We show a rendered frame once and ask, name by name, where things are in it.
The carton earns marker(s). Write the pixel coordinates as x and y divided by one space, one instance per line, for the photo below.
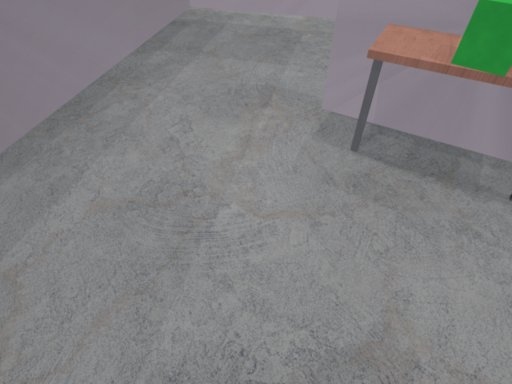
487 42

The table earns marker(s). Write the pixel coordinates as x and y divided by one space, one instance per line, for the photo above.
418 48

